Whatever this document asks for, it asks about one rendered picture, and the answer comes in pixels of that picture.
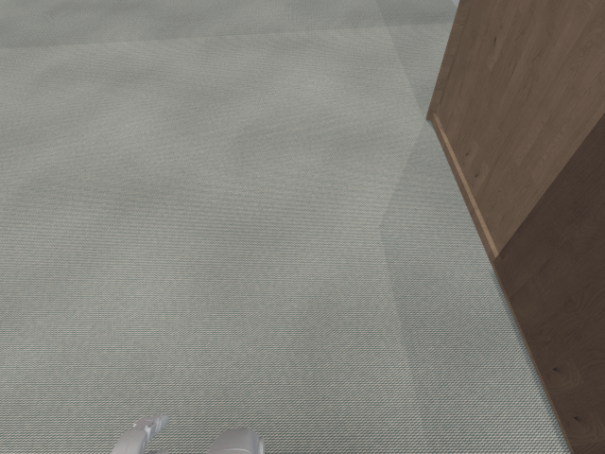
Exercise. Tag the left robot hand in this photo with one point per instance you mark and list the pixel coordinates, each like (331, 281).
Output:
(134, 441)

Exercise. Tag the left robot thigh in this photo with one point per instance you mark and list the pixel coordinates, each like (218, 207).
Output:
(238, 441)

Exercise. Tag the wardrobe door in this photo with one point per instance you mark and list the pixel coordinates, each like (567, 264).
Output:
(553, 272)
(525, 88)

